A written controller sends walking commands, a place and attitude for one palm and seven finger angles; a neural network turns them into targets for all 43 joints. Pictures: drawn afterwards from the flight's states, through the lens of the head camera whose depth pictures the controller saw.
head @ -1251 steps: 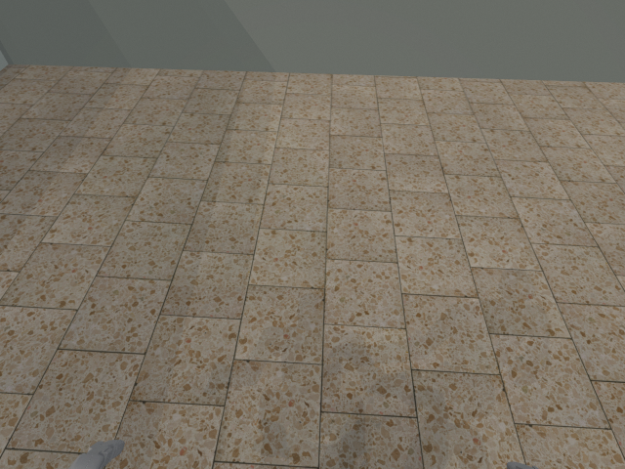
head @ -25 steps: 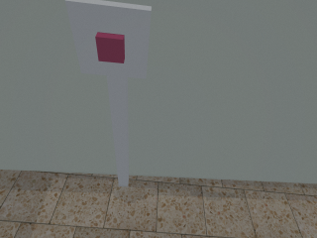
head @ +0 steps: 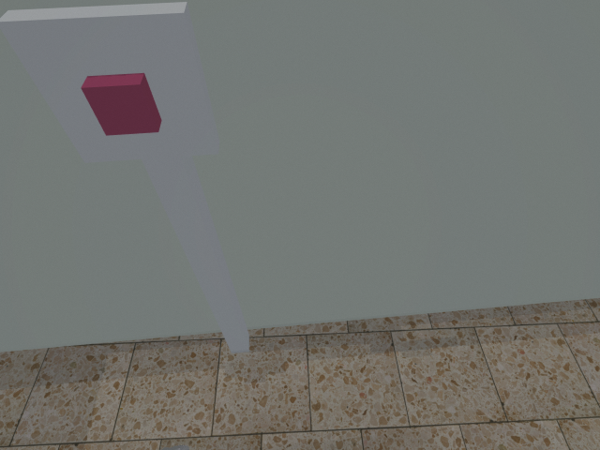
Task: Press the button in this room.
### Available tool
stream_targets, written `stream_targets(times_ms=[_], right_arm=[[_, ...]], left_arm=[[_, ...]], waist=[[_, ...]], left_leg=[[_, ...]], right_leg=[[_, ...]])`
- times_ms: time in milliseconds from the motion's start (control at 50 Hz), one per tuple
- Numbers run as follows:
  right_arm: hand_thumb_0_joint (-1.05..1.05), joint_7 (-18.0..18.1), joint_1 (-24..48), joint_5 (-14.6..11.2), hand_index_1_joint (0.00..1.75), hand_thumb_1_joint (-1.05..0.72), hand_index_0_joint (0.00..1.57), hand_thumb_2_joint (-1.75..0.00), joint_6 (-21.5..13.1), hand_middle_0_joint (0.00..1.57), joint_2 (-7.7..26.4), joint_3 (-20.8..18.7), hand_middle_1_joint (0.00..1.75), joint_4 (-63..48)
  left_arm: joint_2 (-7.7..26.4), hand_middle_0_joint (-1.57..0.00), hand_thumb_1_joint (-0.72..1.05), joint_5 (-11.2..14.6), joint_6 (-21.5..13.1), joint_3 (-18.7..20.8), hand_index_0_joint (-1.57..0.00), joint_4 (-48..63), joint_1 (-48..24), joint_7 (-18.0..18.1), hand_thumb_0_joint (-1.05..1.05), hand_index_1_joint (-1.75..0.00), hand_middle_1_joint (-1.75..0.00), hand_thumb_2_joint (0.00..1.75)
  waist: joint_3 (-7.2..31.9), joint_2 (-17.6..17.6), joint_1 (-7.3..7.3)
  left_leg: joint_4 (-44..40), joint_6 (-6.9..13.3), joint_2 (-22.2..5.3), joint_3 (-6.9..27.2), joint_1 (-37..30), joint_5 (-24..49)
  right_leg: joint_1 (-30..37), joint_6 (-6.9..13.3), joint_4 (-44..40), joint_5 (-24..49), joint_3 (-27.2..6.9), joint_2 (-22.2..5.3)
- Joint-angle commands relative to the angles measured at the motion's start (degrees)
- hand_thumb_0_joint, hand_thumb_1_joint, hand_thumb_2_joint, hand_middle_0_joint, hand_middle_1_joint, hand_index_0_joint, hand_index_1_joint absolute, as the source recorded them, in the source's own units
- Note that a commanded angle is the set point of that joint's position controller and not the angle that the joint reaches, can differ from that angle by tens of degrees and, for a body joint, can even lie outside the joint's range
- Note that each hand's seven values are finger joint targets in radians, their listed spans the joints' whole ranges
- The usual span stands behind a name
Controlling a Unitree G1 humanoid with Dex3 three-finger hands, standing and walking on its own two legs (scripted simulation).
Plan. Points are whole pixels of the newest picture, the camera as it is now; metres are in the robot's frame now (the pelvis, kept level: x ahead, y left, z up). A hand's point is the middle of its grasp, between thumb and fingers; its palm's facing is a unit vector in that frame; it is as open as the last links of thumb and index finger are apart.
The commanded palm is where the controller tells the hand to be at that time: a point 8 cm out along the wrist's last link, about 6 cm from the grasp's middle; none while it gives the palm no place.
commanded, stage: come to a stop and stand still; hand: left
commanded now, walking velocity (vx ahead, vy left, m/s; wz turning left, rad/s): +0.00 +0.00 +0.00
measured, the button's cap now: (125, 103) +0.48 +0.21 +0.22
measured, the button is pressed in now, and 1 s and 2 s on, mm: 0 0 0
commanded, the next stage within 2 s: look again from close up in 0.22 s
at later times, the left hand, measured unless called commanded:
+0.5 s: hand out of the picture -0.04 +0.21 -0.18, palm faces +0.03 -0.97 -0.25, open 7.4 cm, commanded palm none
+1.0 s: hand out of the picture +0.05 +0.21 -0.13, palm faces +0.17 -0.96 -0.24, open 7.3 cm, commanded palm +0.08 +0.25 -0.05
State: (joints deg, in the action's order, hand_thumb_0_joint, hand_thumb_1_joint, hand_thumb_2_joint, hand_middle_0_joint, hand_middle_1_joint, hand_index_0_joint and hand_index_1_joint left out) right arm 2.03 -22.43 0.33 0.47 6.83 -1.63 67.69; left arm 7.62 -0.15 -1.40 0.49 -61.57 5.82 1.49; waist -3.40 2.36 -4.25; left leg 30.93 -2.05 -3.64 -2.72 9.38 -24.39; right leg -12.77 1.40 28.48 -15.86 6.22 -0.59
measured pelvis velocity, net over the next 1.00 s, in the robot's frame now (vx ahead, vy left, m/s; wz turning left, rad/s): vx -0.01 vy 0.02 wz -0.01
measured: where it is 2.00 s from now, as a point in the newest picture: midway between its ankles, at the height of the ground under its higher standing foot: outside the picture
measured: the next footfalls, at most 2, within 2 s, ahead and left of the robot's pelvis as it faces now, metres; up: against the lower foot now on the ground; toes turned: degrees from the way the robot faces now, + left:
none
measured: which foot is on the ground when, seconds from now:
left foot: down 0.00-1.00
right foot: down 0.00-1.00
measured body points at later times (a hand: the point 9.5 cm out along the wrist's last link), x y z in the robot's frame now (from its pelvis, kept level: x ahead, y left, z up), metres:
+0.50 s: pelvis -0.03 +0.02 +0.00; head -0.02 +0.01 +0.45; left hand -0.04 +0.26 -0.16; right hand +0.02 -0.22 -0.16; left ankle -0.04 +0.13 -0.74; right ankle -0.01 -0.10 -0.74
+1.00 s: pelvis -0.01 +0.02 +0.00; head +0.01 +0.01 +0.45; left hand +0.04 +0.26 -0.12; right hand -0.01 -0.21 -0.15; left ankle -0.04 +0.13 -0.74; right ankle -0.01 -0.10 -0.74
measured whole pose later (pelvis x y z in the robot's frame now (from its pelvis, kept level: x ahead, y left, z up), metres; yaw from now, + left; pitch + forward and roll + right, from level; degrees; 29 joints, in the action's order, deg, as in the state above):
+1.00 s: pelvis -0.01 +0.02 +0.00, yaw -1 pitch +0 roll +1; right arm 2.8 -20.5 -1.0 -6.1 9.7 1.5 56.9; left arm 9.2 4.3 2.7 1.6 -33.8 24.8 5.2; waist -1.9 0.3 0.7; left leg 27.8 0.2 -1.1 -5.1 10.9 -17.0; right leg -14.9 -0.2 30.0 -15.0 4.0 -3.0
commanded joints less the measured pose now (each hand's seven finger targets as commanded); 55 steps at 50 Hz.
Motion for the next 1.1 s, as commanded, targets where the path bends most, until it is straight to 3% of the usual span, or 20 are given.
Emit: stream_targets(times_ms=[0, 60, 140, 280, 300, 320, 360, 400, 480, 540, 620, 880, 900, 920, 940, 960, 980, 1000, 1020, 1080], right_arm=[[0.00, 0.5, -3.6, 0.1, 0.30, -0.90, 0.20, -0.90, -0.8, 0.20, 2.8, -0.6, 0.30, -1.0], [0.00, 0.4, -2.9, 0.0, 0.30, -0.90, 0.20, -0.90, -0.8, 0.20, 3.6, -0.8, 0.30, -0.3], [0.00, 0.6, 0.1, 0.2, 0.30, -0.90, 0.20, -0.90, -0.3, 0.20, 4.0, -1.0, 0.30, -1.7], [0.00, 0.1, 2.5, 0.2, 0.30, -0.90, 0.20, -0.90, 0.1, 0.20, 5.9, -1.3, 0.30, -4.0], [0.00, -0.5, 9.8, -0.1, 0.30, -0.90, 0.20, -0.90, -0.9, 0.20, 8.8, -1.2, 0.30, -9.9], [0.00, -0.9, 7.5, -0.2, 0.30, -0.90, 0.20, -0.90, -0.5, 0.20, 5.2, -0.8, 0.30, -12.1], [0.00, -1.2, 6.0, -0.2, 0.30, -0.90, 0.20, -0.90, -0.1, 0.20, 4.8, -0.5, 0.30, -11.8], [0.00, -1.5, 2.3, 0.2, 0.30, -0.90, 0.20, -0.90, -0.6, 0.20, 5.8, -0.3, 0.30, -10.8], [0.00, -1.5, 6.0, 0.9, 0.30, -0.90, 0.20, -0.90, -1.4, 0.20, 9.8, -0.2, 0.30, -12.6], [0.00, -1.3, 6.8, 0.7, 0.30, -0.90, 0.20, -0.90, -1.3, 0.20, 10.0, 0.2, 0.30, -13.1], [0.00, -1.3, 5.1, 0.7, 0.30, -0.90, 0.20, -0.90, -1.5, 0.20, 10.2, 0.4, 0.30, -12.0], [0.00, -0.8, 2.0, 0.4, 0.30, -0.90, 0.20, -0.90, -2.5, 0.20, 7.6, 1.5, 0.30, -7.4], [0.00, -1.2, 7.5, -0.2, 0.30, -0.90, 0.20, -0.90, -2.5, 0.20, 9.7, 0.6, 0.30, -10.8], [0.00, 1.6, 5.9, -2.9, 0.30, -0.90, 0.20, -0.90, -11.5, 0.20, 17.9, -0.4, 0.30, -29.7], [0.00, 3.7, 11.9, -2.5, 0.30, -0.90, 0.20, -0.90, -16.5, 0.20, 12.3, 1.4, 0.30, -26.5], [0.00, 3.8, 11.7, -2.8, 0.30, -0.90, 0.20, -0.90, -18.0, 0.20, 12.6, 0.2, 0.30, -22.2], [0.00, 3.1, 9.7, -3.5, 0.30, -0.90, 0.20, -0.90, -17.9, 0.20, 10.2, -0.1, 0.30, -21.9], [0.00, 3.0, 11.9, -4.0, 0.30, -0.90, 0.20, -0.90, -18.7, 0.20, 11.9, -0.3, 0.30, -26.5], [0.00, 3.1, 12.1, -3.1, 0.30, -0.90, 0.20, -0.90, -19.9, 0.20, 13.2, -1.4, 0.30, -27.8], [0.00, 1.2, 13.6, -1.5, 0.30, -0.90, 0.20, -0.90, -20.8, 0.20, 12.0, -3.1, 0.30, -32.2]], left_arm=[[8.0, -0.20, 0.90, 0.1, -0.3, 1.2, -0.20, -0.9, 7.3, 1.2, 0.00, -0.30, -0.30, 0.90], [7.1, -0.20, 0.90, 0.3, 0.2, 1.1, -0.20, 0.0, 6.3, 1.4, 0.00, -0.30, -0.30, 0.90], [7.3, -0.20, 0.90, -0.2, 0.9, 1.4, -0.20, 0.4, 7.2, 1.5, 0.00, -0.30, -0.30, 0.90], [8.3, -0.20, 0.90, -0.5, 0.7, 1.2, -0.20, 0.8, 7.8, 1.2, 0.00, -0.30, -0.30, 0.90], [10.7, -0.20, 0.90, -0.8, -0.3, 1.9, -0.20, -0.5, 15.0, 3.2, 0.00, -0.30, -0.30, 0.90], [13.2, -0.20, 0.90, -1.2, -1.4, 2.2, -0.20, 2.2, 14.4, 2.8, 0.00, -0.30, -0.30, 0.90], [12.0, -0.20, 0.90, -1.5, -1.3, 1.6, -0.20, 3.3, 9.9, 2.0, 0.00, -0.30, -0.30, 0.90], [11.3, -0.20, 0.90, -1.0, -0.6, 1.4, -0.20, 4.7, 8.0, 1.5, 0.00, -0.30, -0.30, 0.90], [8.0, -0.20, 0.90, -0.9, 1.1, 0.5, -0.20, 4.5, 9.8, 0.9, 0.00, -0.30, -0.30, 0.90], [7.3, -0.20, 0.90, -1.1, 1.1, -0.1, -0.20, 2.9, 12.9, 0.3, 0.00, -0.30, -0.30, 0.90], [7.4, -0.20, 0.90, -1.0, 1.0, -0.2, -0.20, 2.3, 13.8, 0.2, 0.00, -0.30, -0.30, 0.90], [7.1, -0.20, 0.90, -0.6, -0.2, -0.2, -0.20, 0.4, 13.6, 0.4, 0.00, -0.30, -0.30, 0.90], [8.4, -0.20, 0.90, -1.0, -0.5, -0.2, -0.20, -1.6, 17.8, 2.7, 0.00, -0.30, -0.30, 0.90], [21.1, -0.23, 0.90, 10.8, -13.9, 7.9, -0.23, 88.6, -25.7, 2.9, 0.00, -0.33, -0.33, 0.90], [18.4, -0.25, 0.90, 5.5, -10.1, 8.1, -0.25, 74.3, 0.3, 6.2, 0.00, -0.36, -0.36, 0.90], [12.6, -0.28, 0.90, 7.2, -7.0, 5.3, -0.28, 68.7, 2.8, 9.3, 0.00, -0.39, -0.39, 0.90], [1.0, -0.31, 0.90, 7.5, -1.5, -0.4, -0.31, 58.6, 19.9, 9.1, 0.00, -0.42, -0.42, 0.90], [2.2, -0.34, 0.90, 10.0, -2.6, 0.1, -0.34, 70.1, 13.2, 7.7, 0.00, -0.45, -0.45, 0.90], [5.4, -0.36, 0.90, 9.0, -5.3, 3.2, -0.36, 72.1, 13.0, 6.8, 0.00, -0.48, -0.48, 0.90], [2.0, -0.45, 0.90, 9.6, -13.2, 6.8, -0.45, 59.6, 34.5, 1.3, 0.00, -0.57, -0.57, 0.90]], waist=[[3.2, -10.7, 3.31], [1.8, -2.5, 3.61], [-2.5, 1.7, 4.11], [1.3, -5.4, 3.43], [0.0, -6.7, 6.52], [5.9, -9.8, 4.69], [6.0, -5.5, 2.98], [5.6, -4.8, 1.43], [-0.9, 7.1, 4.24], [-4.6, 1.2, 5.18], [-2.9, -0.3, 4.99], [1.1, -2.6, 4.60], [-0.8, -12.1, 6.65], [29.3, 4.1, -1.50], [25.6, 11.5, 4.75], [19.9, 11.3, 2.94], [12.8, 5.6, 3.09], [5.8, 3.3, 3.03], [6.5, 0.8, 2.14], [3.9, -12.5, 6.82]], left_leg=[[-3.0, -0.2, -2.4, 1.0, 5.4, 5.9], [-7.1, 0.1, -4.0, 1.1, -1.4, 24.3], [-7.7, 0.5, -4.1, 0.6, -0.1, 23.5], [-7.8, 0.9, -3.4, 0.2, -3.2, 17.8], [5.9, 0.0, -1.4, -2.3, 6.7, 11.7], [7.6, 1.5, -0.6, 0.9, 9.7, -1.0], [4.1, 1.4, -0.3, -0.3, 5.2, -0.6], [-3.5, 1.8, 0.7, 0.2, -1.1, 7.9], [-13.9, 5.0, -5.9, 8.5, 9.5, 3.2], [-16.2, 5.0, -4.1, 7.9, 14.0, -5.0], [-17.0, 5.0, -3.5, 7.8, 11.5, -4.9], [-11.6, 4.3, -2.5, 3.7, 4.2, 14.4], [-1.0, 2.4, -4.0, 1.7, 8.0, 16.3], [-7.3, 3.4, 3.0, 2.0, -7.9, 22.4], [-8.3, 3.4, 2.1, 0.9, -7.8, 27.9], [-7.7, 1.6, 1.9, 0.9, -2.0, 21.1], [-8.4, 1.6, 1.7, 2.2, 2.4, 17.8], [-7.8, 1.7, 2.1, 3.4, 5.2, 15.5], [-5.7, 2.0, 2.7, 2.9, 6.0, 14.3], [0.5, 1.9, 3.5, 2.2, 14.4, 17.8]], right_leg=[[10.3, 4.7, -5.0, 39.3, -8.8, -13.6], [3.6, 1.6, -4.5, 26.9, -6.3, -9.1], [1.2, 0.7, -5.8, 21.5, -7.3, -8.8], [0.4, 0.3, -8.4, 16.0, -8.6, -9.1], [5.0, -2.2, -4.6, 48.7, -13.1, -12.1], [9.3, 2.5, -4.4, 47.2, -15.9, -16.7], [3.4, 6.1, -7.3, 25.6, -12.5, -14.8], [-3.4, 3.7, -5.5, 5.6, -9.8, -10.3], [-2.0, -0.1, -0.9, -4.6, -4.2, -3.3], [-0.6, 0.1, -2.4, -3.2, -5.1, -3.4], [-0.9, 0.0, -3.1, -3.3, -5.5, -4.0], [1.5, 0.4, -4.3, 7.5, -7.0, -6.1], [1.1, -0.6, -4.3, 23.1, -8.9, -8.5], [6.9, 0.2, 0.0, 19.0, -5.2, -2.0], [4.8, 1.4, 2.0, 10.4, -4.2, -0.4], [1.9, 0.7, 1.5, 6.0, -2.1, -0.5], [-1.2, 0.1, 0.7, 4.5, -0.7, -0.8], [-2.5, -0.3, -0.2, 4.3, -0.7, -1.0], [-4.4, -0.4, -0.7, 2.4, -0.4, -0.9], [-7.9, -0.5, 3.4, 3.2, 0.9, 0.1]])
